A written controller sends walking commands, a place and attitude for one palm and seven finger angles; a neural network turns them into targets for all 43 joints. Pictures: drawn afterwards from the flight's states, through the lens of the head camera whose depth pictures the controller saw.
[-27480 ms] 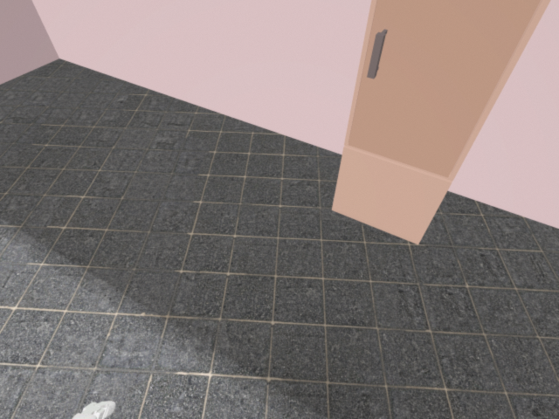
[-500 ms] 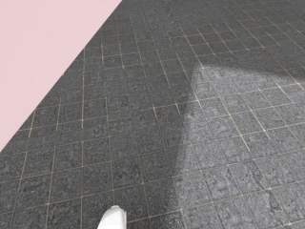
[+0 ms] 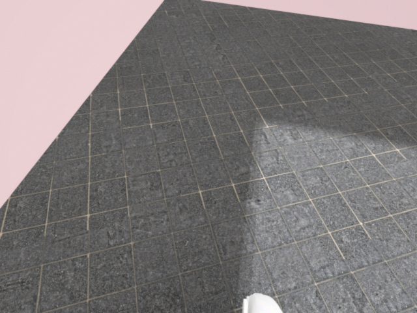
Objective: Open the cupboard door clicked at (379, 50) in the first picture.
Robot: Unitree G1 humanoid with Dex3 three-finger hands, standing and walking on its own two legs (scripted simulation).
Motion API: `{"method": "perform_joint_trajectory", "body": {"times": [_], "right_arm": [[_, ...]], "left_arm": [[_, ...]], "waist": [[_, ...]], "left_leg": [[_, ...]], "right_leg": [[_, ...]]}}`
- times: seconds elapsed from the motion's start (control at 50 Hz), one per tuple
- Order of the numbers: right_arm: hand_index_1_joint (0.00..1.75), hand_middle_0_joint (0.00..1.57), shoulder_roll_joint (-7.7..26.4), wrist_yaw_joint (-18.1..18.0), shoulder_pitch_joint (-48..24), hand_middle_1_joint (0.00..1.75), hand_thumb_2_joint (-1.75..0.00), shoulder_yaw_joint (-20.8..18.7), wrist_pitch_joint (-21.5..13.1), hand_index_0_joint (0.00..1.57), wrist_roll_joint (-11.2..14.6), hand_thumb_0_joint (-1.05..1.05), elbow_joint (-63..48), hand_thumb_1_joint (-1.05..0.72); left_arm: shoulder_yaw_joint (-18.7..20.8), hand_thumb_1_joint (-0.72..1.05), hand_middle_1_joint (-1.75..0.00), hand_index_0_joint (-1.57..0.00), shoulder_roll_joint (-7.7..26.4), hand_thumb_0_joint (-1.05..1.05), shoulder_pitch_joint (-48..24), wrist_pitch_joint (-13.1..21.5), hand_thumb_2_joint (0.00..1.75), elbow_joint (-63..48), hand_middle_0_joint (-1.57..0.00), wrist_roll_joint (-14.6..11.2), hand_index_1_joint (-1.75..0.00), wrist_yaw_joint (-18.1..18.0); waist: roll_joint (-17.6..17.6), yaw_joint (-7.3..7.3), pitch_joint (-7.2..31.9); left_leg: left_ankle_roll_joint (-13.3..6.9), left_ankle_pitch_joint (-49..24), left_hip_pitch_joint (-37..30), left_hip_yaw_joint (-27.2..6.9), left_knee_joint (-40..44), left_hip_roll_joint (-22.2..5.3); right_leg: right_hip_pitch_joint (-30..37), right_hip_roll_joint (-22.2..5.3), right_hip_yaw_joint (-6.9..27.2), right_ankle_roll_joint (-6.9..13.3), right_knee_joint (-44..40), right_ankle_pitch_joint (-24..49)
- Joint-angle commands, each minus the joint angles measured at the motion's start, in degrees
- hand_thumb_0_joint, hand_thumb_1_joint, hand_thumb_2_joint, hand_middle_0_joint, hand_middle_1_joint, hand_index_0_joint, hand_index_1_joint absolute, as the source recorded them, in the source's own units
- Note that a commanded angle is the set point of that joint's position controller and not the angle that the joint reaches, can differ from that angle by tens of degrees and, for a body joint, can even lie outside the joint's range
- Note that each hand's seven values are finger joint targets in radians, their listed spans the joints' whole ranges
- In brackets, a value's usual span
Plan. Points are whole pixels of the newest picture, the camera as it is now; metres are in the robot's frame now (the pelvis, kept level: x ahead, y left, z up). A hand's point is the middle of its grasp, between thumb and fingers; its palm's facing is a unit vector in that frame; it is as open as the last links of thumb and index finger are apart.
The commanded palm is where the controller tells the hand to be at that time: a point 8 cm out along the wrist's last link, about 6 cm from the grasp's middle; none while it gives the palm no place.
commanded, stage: walk to a spot facing it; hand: left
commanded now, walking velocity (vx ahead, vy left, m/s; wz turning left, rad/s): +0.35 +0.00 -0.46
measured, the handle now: out of the picture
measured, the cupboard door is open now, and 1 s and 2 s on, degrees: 46 46 46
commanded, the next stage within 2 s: turn to face it in 0.24 s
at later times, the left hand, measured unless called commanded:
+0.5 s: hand (183, 219) +0.36 +0.09 -0.17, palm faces -0.13 -0.97 -0.22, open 7.1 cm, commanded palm none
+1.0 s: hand (164, 197) +0.43 +0.16 -0.18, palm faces +0.15 -0.96 -0.23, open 7.4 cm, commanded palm none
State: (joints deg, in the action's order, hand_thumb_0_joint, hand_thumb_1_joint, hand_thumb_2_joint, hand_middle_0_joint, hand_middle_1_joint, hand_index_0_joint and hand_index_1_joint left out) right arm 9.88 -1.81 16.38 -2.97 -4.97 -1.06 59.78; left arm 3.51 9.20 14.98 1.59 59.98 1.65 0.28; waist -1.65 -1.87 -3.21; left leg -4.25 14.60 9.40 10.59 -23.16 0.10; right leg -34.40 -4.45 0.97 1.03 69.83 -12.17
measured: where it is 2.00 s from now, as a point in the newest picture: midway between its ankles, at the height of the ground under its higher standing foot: (238, 259)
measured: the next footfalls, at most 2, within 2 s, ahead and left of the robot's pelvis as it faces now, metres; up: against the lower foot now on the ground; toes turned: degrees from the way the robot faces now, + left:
right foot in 0.30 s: +0.26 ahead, -0.14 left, +0.00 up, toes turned -14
left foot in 0.76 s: +0.44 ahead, +0.03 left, +0.00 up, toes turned +8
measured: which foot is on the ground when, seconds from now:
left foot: down 0.00-0.32, up 0.34-0.74, down 0.76-1.00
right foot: up 0.00-0.28, down 0.30-0.76, up 0.78-1.00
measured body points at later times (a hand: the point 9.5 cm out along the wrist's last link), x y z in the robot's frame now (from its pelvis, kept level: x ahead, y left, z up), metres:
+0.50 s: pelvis +0.24 -0.07 +0.00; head +0.28 -0.08 +0.44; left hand +0.37 +0.14 -0.15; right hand +0.20 -0.29 -0.16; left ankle +0.25 +0.09 -0.67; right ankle +0.22 -0.13 -0.74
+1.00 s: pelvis +0.36 -0.05 -0.01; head +0.42 -0.03 +0.44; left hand +0.42 +0.21 -0.16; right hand +0.45 -0.29 -0.15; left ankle +0.40 +0.03 -0.74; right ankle +0.34 -0.24 -0.66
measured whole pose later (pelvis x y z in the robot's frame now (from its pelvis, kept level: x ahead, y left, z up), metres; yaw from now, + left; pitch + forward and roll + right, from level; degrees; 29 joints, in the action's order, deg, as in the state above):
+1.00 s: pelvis +0.36 -0.05 -0.01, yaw +7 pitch +3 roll -2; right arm 11.5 -0.4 10.7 -2.1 0.4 -1.3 54.2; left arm 3.8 13.1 7.3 -1.7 53.1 0.9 -0.7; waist -0.1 0.0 -4.9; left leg -3.9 10.4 22.5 1.1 -29.4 1.3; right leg -30.4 -4.5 1.3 -4.3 64.3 -21.8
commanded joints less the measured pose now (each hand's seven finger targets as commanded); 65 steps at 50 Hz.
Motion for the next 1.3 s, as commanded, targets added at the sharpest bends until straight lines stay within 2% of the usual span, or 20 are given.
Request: {"method": "perform_joint_trajectory", "body": {"times": [0.0, 0.16, 0.24, 0.26, 0.28, 0.3, 0.36, 0.44, 0.6, 0.7, 0.72, 0.74, 0.76, 0.82, 0.9, 1.08, 1.16, 1.18, 1.22, 1.28], "right_arm": [[0.30, 0.20, 4.41, 0.21, 7.95, 0.30, -0.90, 0.39, -0.67, 0.20, 0.01, 0.00, -0.40, -0.90], [0.30, 0.20, 6.65, -0.13, 16.33, 0.30, -0.90, 1.21, 0.29, 0.20, -0.83, 0.00, 2.51, -0.90], [0.30, 0.20, 9.69, -0.36, 13.34, 0.30, -0.90, 0.72, 0.72, 0.20, -0.33, 0.00, 1.88, -0.90], [0.30, 0.20, 9.91, 0.05, 10.55, 0.30, -0.90, 0.55, 0.59, 0.20, 0.44, 0.00, 0.70, -0.90], [0.30, 0.20, 6.93, 0.30, 12.25, 0.30, -0.90, 0.86, 0.49, 0.20, 1.63, 0.00, -1.05, -0.90], [0.30, 0.20, 6.28, 0.12, 10.66, 0.30, -0.90, 0.65, 0.60, 0.20, 1.90, 0.00, -2.65, -0.90], [0.30, 0.20, 3.37, 0.37, 3.70, 0.30, -0.90, 0.82, 2.08, 0.20, 1.03, 0.00, -2.53, -0.90], [0.30, 0.20, -0.73, 0.81, 10.75, 0.30, -0.90, 1.59, 4.72, 0.20, 0.52, 0.00, 1.41, -0.90], [0.30, 0.20, 2.19, 1.98, -2.63, 0.30, -0.90, 0.53, 5.87, 0.20, 0.49, 0.00, -3.43, -0.90], [0.30, 0.20, 6.52, 2.33, 1.94, 0.30, -0.90, -0.39, 5.65, 0.20, -0.50, 0.00, -4.41, -0.90], [0.30, 0.20, 10.31, 2.20, 6.32, 0.30, -0.90, -1.23, 5.24, 0.20, -1.17, 0.00, -4.24, -0.90], [0.30, 0.20, 16.30, 1.75, 8.57, 0.30, -0.90, -2.27, 4.79, 0.20, -1.04, 0.00, -4.81, -0.90], [0.30, 0.20, 17.00, 1.15, 8.40, 0.30, -0.90, -2.24, 5.41, 0.20, -0.29, 0.00, -4.42, -0.90], [0.30, 0.20, 13.51, 0.23, -1.14, 0.30, -0.90, -1.63, 4.98, 0.20, -0.41, 0.00, -8.21, -0.90], [0.30, 0.20, 13.18, 0.29, -3.14, 0.30, -0.90, -1.68, 4.18, 0.20, -0.13, 0.00, -9.21, -0.90], [0.30, 0.20, 14.74, 1.24, -2.09, 0.30, -0.90, -3.74, 5.73, 0.20, -0.47, 0.00, -9.22, -0.90], [0.30, 0.20, 14.84, 1.29, -5.43, 0.30, -0.90, -4.39, 6.47, 0.20, -0.08, 0.00, -10.71, -0.90], [0.30, 0.20, 13.62, 1.36, -6.80, 0.30, -0.90, -4.32, 6.61, 0.20, 0.37, 0.00, -11.44, -0.90], [0.30, 0.20, 7.95, 1.97, -8.82, 0.30, -0.90, -3.39, 6.39, 0.20, 0.82, 0.00, -13.97, -0.90], [0.30, 0.20, 9.23, 2.68, -7.14, 0.30, -0.90, -3.55, 7.79, 0.20, -0.04, 0.00, -11.07, -0.90]], "left_arm": [[0.41, 0.90, -0.30, -0.20, 0.09, 0.00, 0.91, -0.64, 0.90, -2.75, -0.20, 0.07, -0.30, 1.35], [-0.45, 0.90, -0.30, -0.20, 2.07, 0.00, -14.94, -0.47, 0.90, -7.63, -0.20, -0.26, -0.30, 2.48], [0.46, 0.90, -0.30, -0.20, 5.83, 0.00, -1.69, 0.61, 0.90, -4.78, -0.20, -0.15, -0.30, 1.85], [1.41, 0.90, -0.30, -0.20, 8.80, 0.00, 7.56, 1.19, 0.90, -1.98, -0.20, 0.11, -0.30, 1.51], [3.04, 0.90, -0.30, -0.20, 15.27, 0.00, 14.34, 1.73, 0.90, -0.74, -0.20, 0.16, -0.30, 0.64], [3.20, 0.90, -0.30, -0.20, 17.79, 0.00, 14.31, 1.36, 0.90, -0.78, -0.20, -1.45, -0.30, -0.16], [0.78, 0.90, -0.30, -0.20, 10.28, 0.00, 3.82, 1.75, 0.90, -2.93, -0.20, -1.63, -0.30, -1.56], [-0.91, 0.90, -0.30, -0.20, 6.28, 0.00, -1.89, 3.18, 0.90, -3.19, -0.20, -1.20, -0.30, -1.41], [-0.11, 0.90, -0.30, -0.20, 7.47, 0.00, -1.39, 1.72, 0.90, -2.78, -0.20, -0.72, -0.30, -1.58], [1.31, 0.90, -0.30, -0.20, 11.47, 0.00, -2.22, 0.74, 0.90, -4.74, -0.20, -0.87, -0.30, -1.82], [1.31, 0.90, -0.30, -0.20, 10.54, 0.00, -1.28, 0.36, 0.90, -5.84, -0.20, -1.39, -0.30, -1.76], [0.49, 0.90, -0.30, -0.20, 7.14, 0.00, -0.72, -0.04, 0.90, -8.30, -0.20, -2.31, -0.30, -1.47], [0.43, 0.90, -0.30, -0.20, 9.43, 0.00, -3.46, -0.94, 0.90, -9.85, -0.20, -1.48, -0.30, -1.91], [1.29, 0.90, -0.30, -0.20, 8.36, 0.00, -6.68, -1.75, 0.90, -10.00, -0.20, -0.59, -0.30, -1.34], [1.40, 0.90, -0.30, -0.20, 7.41, 0.00, -3.25, -2.64, 0.90, -9.08, -0.20, -0.54, -0.30, -0.83], [0.97, 0.90, -0.30, -0.20, 7.76, 0.00, -8.84, -2.83, 0.90, -12.89, -0.20, -0.75, -0.30, -1.16], [1.22, 0.90, -0.30, -0.20, 8.87, 0.00, -3.57, -2.19, 0.90, -12.07, -0.20, -1.25, -0.30, -1.46], [1.64, 0.90, -0.30, -0.20, 10.37, 0.00, -0.85, -1.79, 0.90, -11.55, -0.20, -1.18, -0.30, -1.71], [3.07, 0.90, -0.30, -0.20, 19.09, 0.00, 0.73, -1.15, 0.90, -11.81, -0.20, 0.23, -0.30, -2.44], [1.14, 0.90, -0.30, -0.20, 12.67, 0.00, -6.29, -0.83, 0.90, -13.15, -0.20, -0.55, -0.30, -2.67]], "waist": [[8.13, 0.76, -1.03], [7.96, 4.91, -4.76], [8.70, -1.98, 4.47], [5.65, -6.41, 9.73], [-7.60, -7.99, 18.08], [-10.67, -6.21, 20.38], [-0.04, -0.53, 6.08], [-3.23, 5.51, 4.98], [-7.45, 3.27, 0.25], [-1.72, 6.57, 4.64], [7.99, 8.13, 8.70], [23.74, 7.82, 11.12], [13.69, 7.78, 14.03], [8.97, 3.56, 6.32], [6.51, 1.83, 9.12], [11.55, 4.08, 8.24], [12.07, 1.72, 9.18], [8.66, 0.20, 9.55], [-16.96, -1.59, 7.05], [-11.21, 3.16, 3.70]], "left_leg": [[0.64, -22.12, -0.56, -4.42, 12.26, -14.39], [-0.07, -37.74, -9.70, -0.45, 9.04, -17.32], [1.76, -59.29, -11.20, 1.75, -11.13, -17.52], [3.32, -51.18, -1.46, 3.27, -23.38, -15.69], [6.16, -7.77, 17.66, 4.71, -44.30, -6.91], [7.11, 21.74, 26.32, -2.52, -59.45, -2.05], [6.64, 10.04, 25.08, -10.62, -51.92, -8.63], [7.26, 4.03, 15.56, -8.42, -37.45, -7.33], [7.18, 0.35, 19.93, -4.59, -24.93, -5.44], [4.44, -6.46, 6.39, -3.34, -10.62, -1.61], [0.56, -24.65, -2.12, -12.76, -5.62, -8.08], [-9.77, -54.65, -8.82, -36.20, -2.25, -24.69], [-12.66, -45.26, -7.26, -37.83, -0.31, -26.57], [-7.29, -17.13, 4.50, -31.90, 4.86, -19.41], [-4.08, -18.78, 3.65, -23.71, 4.20, -13.50], [-4.58, -14.35, 2.57, -28.63, 2.74, -11.75], [-2.75, -16.27, 8.05, -30.40, -1.44, -9.46], [-0.61, -11.32, 13.05, -29.63, -3.92, -6.99], [7.56, 19.51, 30.26, -12.01, -28.32, 5.14], [7.98, 13.51, 28.22, -13.48, -47.38, -1.10]], "right_leg": [[-2.77, -1.49, -1.55, -0.77, -6.84, 6.87], [-0.45, 1.23, -8.22, 2.25, -28.48, 4.96], [19.96, 6.30, -10.38, 5.59, -36.30, 0.23], [36.78, 4.20, -7.65, 7.22, -39.19, 5.87], [55.15, -13.12, 16.43, 14.09, -41.11, 17.92], [56.35, -22.10, 30.72, 18.89, -46.40, 32.24], [34.08, -15.09, 10.70, 13.20, -48.86, 42.27], [23.62, -9.42, -3.74, 7.91, -52.28, 43.19], [28.55, -11.50, -8.10, 5.74, -49.27, 42.01], [29.05, -11.98, -11.30, 2.39, -30.42, 40.83], [21.81, -7.51, -13.13, -0.71, -18.22, 24.13], [6.46, 1.64, -10.85, -4.57, -0.76, -24.54], [6.27, 1.80, -1.04, -3.40, 5.16, -26.57], [1.32, -1.01, 1.20, -4.66, 5.51, -14.48], [4.57, -0.03, 0.14, -5.44, -2.66, -8.89], [8.00, 2.88, -1.33, -5.91, -21.13, -12.74], [20.74, 5.24, -2.09, -4.77, -37.05, -7.38], [27.97, 3.79, -1.17, -4.27, -45.56, -2.35], [34.07, -22.87, 23.29, 5.72, -56.38, 3.72], [26.36, -15.76, 9.02, 6.49, -50.37, 21.37]]}}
